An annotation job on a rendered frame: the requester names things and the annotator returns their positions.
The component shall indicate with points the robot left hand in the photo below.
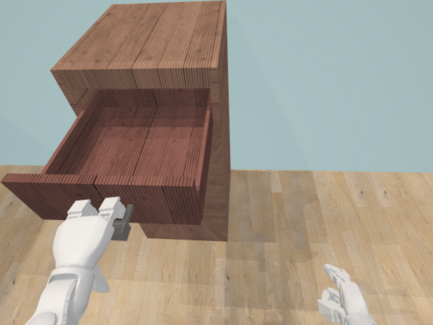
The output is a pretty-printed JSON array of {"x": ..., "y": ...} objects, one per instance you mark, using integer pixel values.
[{"x": 84, "y": 236}]

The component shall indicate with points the left robot forearm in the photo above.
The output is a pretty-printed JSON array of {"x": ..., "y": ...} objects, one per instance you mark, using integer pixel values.
[{"x": 65, "y": 298}]

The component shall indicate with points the robot right hand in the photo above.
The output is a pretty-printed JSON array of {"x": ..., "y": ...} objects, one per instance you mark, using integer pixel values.
[{"x": 336, "y": 305}]

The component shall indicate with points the drawer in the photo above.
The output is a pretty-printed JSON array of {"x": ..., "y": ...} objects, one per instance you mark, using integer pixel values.
[{"x": 150, "y": 147}]

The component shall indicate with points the handle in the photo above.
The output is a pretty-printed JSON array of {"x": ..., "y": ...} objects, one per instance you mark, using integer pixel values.
[{"x": 122, "y": 227}]

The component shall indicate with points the cabinet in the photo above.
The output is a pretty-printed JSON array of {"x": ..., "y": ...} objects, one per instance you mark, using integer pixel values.
[{"x": 162, "y": 46}]

